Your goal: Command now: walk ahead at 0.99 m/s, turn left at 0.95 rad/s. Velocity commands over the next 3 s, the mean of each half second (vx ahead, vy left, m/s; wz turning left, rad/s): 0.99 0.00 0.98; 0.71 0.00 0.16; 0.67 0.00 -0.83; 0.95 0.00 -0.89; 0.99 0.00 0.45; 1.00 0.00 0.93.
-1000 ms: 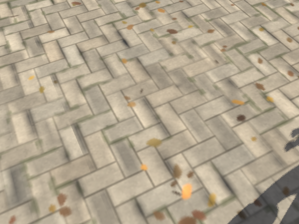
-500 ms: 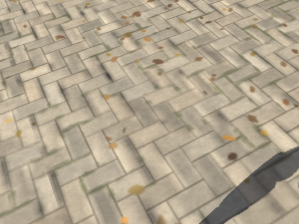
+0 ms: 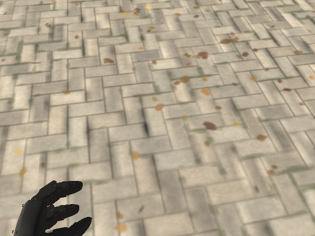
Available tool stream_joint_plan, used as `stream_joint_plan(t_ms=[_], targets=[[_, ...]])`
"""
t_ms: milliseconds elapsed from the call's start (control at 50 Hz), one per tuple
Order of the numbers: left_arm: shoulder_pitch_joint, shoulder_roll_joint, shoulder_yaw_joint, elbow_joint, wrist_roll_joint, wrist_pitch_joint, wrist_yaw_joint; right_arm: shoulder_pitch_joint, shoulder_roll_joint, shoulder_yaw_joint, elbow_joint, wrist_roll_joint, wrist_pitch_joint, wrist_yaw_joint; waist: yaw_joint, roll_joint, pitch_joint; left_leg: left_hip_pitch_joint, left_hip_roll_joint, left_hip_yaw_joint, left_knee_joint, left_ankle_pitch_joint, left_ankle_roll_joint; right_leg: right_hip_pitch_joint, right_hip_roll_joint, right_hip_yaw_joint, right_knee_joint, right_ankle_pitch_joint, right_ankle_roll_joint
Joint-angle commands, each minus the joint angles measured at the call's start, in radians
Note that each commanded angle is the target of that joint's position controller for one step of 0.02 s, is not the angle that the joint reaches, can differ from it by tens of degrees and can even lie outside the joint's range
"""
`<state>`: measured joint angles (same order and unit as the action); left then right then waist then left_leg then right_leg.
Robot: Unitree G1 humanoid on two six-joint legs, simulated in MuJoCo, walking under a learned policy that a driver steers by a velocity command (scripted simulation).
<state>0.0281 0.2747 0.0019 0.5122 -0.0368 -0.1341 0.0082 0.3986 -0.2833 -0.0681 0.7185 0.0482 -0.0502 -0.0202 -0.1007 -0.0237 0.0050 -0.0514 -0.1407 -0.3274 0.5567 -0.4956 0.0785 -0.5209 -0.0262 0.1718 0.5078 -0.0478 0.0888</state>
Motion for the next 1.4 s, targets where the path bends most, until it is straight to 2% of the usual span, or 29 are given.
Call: stream_joint_plan(t_ms=[20,40,60,120,180,340,400,460,480,500,520,540,560,600,640,720,780,840,880,920,940,960,980,1020,1080,1160,1340,1380,1400], targets=[[0.458,0.230,0.116,0.032,-0.008,-0.010,0.014,-0.074,-0.008,0.009,-0.093,-0.048,-0.004,0.018,0.286,0.022,-0.314,-0.395,0.071,-0.002,0.498,0.251,0.020,0.816,-0.161,0.117,0.064,-0.319,-0.086],[0.485,0.325,0.124,0.056,0.048,-0.006,-0.006,0.075,0.079,0.040,-0.154,0.011,-0.021,0.026,0.164,-0.468,-0.407,-0.737,0.001,0.102,0.839,-0.096,-0.013,1.027,-0.401,0.784,-0.213,-0.789,-0.257],[0.396,0.248,0.118,0.028,0.044,-0.001,-0.010,0.041,-0.017,0.034,-0.134,0.044,-0.015,0.015,0.179,-0.395,-0.285,-0.877,0.116,0.148,0.966,0.045,-0.020,0.927,-0.416,0.869,-0.266,-0.993,-0.266],[0.344,0.140,0.092,0.071,0.053,0.022,0.002,-0.214,-0.097,0.007,-0.170,-0.028,-0.001,0.023,0.208,-0.018,-0.019,-0.834,0.216,0.214,0.895,0.204,-0.018,0.614,-0.272,0.322,-0.226,-0.432,-0.201],[0.308,0.061,0.069,0.133,0.039,0.015,-0.004,-0.224,-0.057,0.008,-0.195,0.003,0.029,0.044,0.148,-0.095,0.046,-0.793,0.277,0.216,0.829,0.216,-0.013,0.492,-0.229,0.099,-0.268,-0.253,-0.185],[0.328,0.154,0.085,0.219,0.052,0.012,0.009,-0.412,-0.057,0.021,-0.241,-0.013,0.020,0.084,0.160,0.020,0.180,-0.795,0.259,0.343,0.440,0.540,-0.014,0.473,-0.196,-0.286,-0.394,0.046,-0.151],[0.369,0.222,0.094,0.247,0.052,0.023,0.015,-0.477,-0.064,0.018,-0.255,-0.006,0.002,0.107,0.154,-0.009,0.158,-0.602,0.157,0.488,0.249,0.540,0.042,0.539,-0.182,-0.390,-0.330,0.621,-0.105],[0.339,0.305,0.115,0.236,0.046,0.057,0.033,-0.219,-0.166,-0.039,-0.207,0.010,0.016,0.101,-0.036,-0.154,-0.022,-0.264,0.049,0.536,0.259,0.377,0.098,0.587,-0.231,-0.401,0.073,1.285,-0.114],[0.274,0.301,0.116,0.200,0.042,0.056,0.030,0.049,-0.243,-0.081,-0.131,0.006,0.029,0.090,-0.162,-0.138,-0.138,0.082,0.051,0.468,0.199,0.392,0.150,0.422,-0.218,-0.375,0.361,1.232,-0.125],[0.245,0.221,0.097,0.187,0.034,0.038,0.025,0.185,-0.265,-0.094,-0.065,0.014,0.042,0.066,-0.187,0.038,-0.123,0.354,0.119,0.312,0.090,0.433,0.191,0.132,-0.069,-0.364,0.768,0.304,-0.091],[0.370,0.050,0.041,0.113,0.044,-0.005,0.011,0.061,-0.320,-0.082,-0.113,-0.015,0.029,0.062,0.032,0.365,-0.212,0.557,0.300,-0.219,0.012,0.250,0.360,-0.248,0.089,-0.211,1.140,-0.521,-0.069],[0.280,0.128,0.039,0.059,0.014,-0.054,0.000,0.070,-0.259,-0.072,-0.147,-0.035,0.009,0.058,-0.038,0.248,-0.380,0.589,0.400,-0.549,-0.229,-0.140,0.421,-0.361,0.068,-0.004,1.141,-0.445,-0.108],[0.158,0.164,0.046,0.029,-0.012,-0.069,0.001,0.076,-0.220,-0.065,-0.133,-0.042,-0.012,0.057,-0.036,0.098,-0.216,0.441,0.394,-0.548,-0.324,-0.181,0.354,-0.392,0.031,-0.009,1.044,-0.369,-0.128],[0.171,0.131,0.044,0.060,0.019,-0.057,0.009,-0.056,-0.170,-0.045,-0.129,-0.042,-0.040,0.063,0.100,-0.099,-0.020,0.057,0.314,-0.359,-0.333,0.018,0.287,-0.241,-0.043,-0.005,0.845,-0.278,-0.115],[0.281,0.137,0.051,0.113,0.028,-0.010,-0.002,-0.158,-0.098,-0.019,-0.131,-0.053,-0.041,0.048,0.178,-0.023,0.035,-0.153,0.255,-0.165,-0.350,0.138,0.267,-0.130,-0.108,-0.034,0.735,-0.233,-0.072],[0.109,0.055,0.018,0.065,0.065,0.010,-0.009,-0.135,-0.081,-0.001,-0.066,-0.052,-0.048,0.015,0.113,0.035,0.135,-0.397,0.140,0.186,-0.333,0.629,0.177,-0.030,-0.114,-0.174,0.402,0.089,-0.033],[-0.023,0.012,0.005,0.059,0.052,-0.015,-0.040,0.017,-0.106,0.000,0.010,-0.041,-0.053,0.007,-0.007,0.021,0.100,-0.338,0.151,0.251,-0.354,0.607,0.120,0.114,-0.025,-0.238,0.107,0.460,-0.064],[-0.068,0.060,0.027,0.037,0.023,-0.015,-0.067,0.041,-0.119,-0.001,0.057,-0.047,-0.038,-0.001,-0.015,0.071,0.096,-0.121,0.212,0.275,-0.272,0.674,0.066,0.048,0.019,-0.212,-0.019,0.461,-0.113],[0.068,0.122,0.059,0.069,0.033,-0.012,-0.080,0.001,-0.143,-0.007,0.045,-0.069,-0.021,-0.012,0.063,0.099,-0.012,0.021,0.233,0.284,-0.110,0.977,0.018,0.119,0.093,-0.233,0.005,0.345,-0.139],[0.415,0.186,0.094,0.147,0.026,0.003,-0.074,-0.146,-0.174,-0.016,-0.006,-0.083,0.000,-0.023,0.267,0.122,-0.148,-0.044,0.213,0.324,0.333,1.163,-0.043,0.398,0.093,-0.210,0.023,0.274,-0.163],[0.452,0.251,0.099,0.150,0.044,0.008,-0.068,-0.045,-0.068,0.005,-0.038,-0.106,-0.002,-0.017,0.191,-0.193,-0.242,-0.321,0.081,0.356,0.796,0.392,-0.111,0.686,-0.088,0.018,0.102,0.651,-0.270],[0.369,0.265,0.089,0.095,0.077,0.004,-0.069,0.163,-0.003,0.042,-0.042,-0.078,-0.008,0.009,0.094,-0.299,-0.447,-0.638,-0.039,0.203,1.113,-0.185,-0.181,1.000,-0.346,0.597,0.027,0.616,-0.502],[0.310,0.235,0.107,0.047,0.061,0.027,-0.059,0.099,-0.121,0.028,-0.042,-0.053,-0.009,0.024,0.166,-0.133,-0.530,-0.644,0.024,0.115,1.143,-0.050,-0.145,0.956,-0.318,0.660,-0.086,0.209,-0.483],[0.203,0.168,0.082,0.021,0.035,0.071,-0.035,-0.142,-0.151,0.014,-0.117,-0.055,0.002,0.016,0.134,0.099,-0.215,-0.674,0.080,0.158,0.955,0.064,-0.103,0.551,-0.206,0.496,-0.188,-0.122,-0.389],[0.145,0.163,0.082,0.010,0.028,0.083,-0.023,-0.117,-0.129,0.015,-0.123,-0.072,0.018,0.012,0.048,0.017,-0.102,-0.549,0.143,0.164,0.633,0.133,-0.091,0.257,-0.064,0.410,-0.316,-0.497,-0.348],[0.172,0.187,0.091,0.023,0.018,0.090,0.004,-0.209,-0.084,0.029,-0.129,-0.078,-0.010,0.001,0.085,-0.024,-0.077,-0.471,0.138,0.196,0.358,0.203,-0.139,0.151,-0.014,0.330,-0.301,-0.417,-0.365],[0.200,0.154,0.092,0.026,-0.004,0.122,0.002,-0.347,-0.115,0.005,-0.156,-0.012,-0.072,0.010,0.126,-0.134,-0.018,-0.222,0.093,0.177,-0.043,0.354,-0.151,0.141,0.006,0.418,-0.171,-0.532,-0.287],[0.170,0.103,0.073,0.014,-0.006,0.119,-0.006,-0.216,-0.146,-0.023,-0.121,-0.002,-0.080,0.006,0.041,-0.088,-0.039,0.034,0.172,0.170,-0.136,0.341,-0.102,-0.005,0.037,0.363,-0.008,-0.597,-0.224],[0.197,0.025,0.051,0.016,-0.002,0.114,-0.009,-0.073,-0.190,-0.039,-0.104,-0.017,-0.081,-0.001,-0.006,0.020,-0.144,0.246,0.344,0.006,-0.147,0.148,-0.041,-0.117,0.109,0.211,0.274,-0.637,-0.173]])
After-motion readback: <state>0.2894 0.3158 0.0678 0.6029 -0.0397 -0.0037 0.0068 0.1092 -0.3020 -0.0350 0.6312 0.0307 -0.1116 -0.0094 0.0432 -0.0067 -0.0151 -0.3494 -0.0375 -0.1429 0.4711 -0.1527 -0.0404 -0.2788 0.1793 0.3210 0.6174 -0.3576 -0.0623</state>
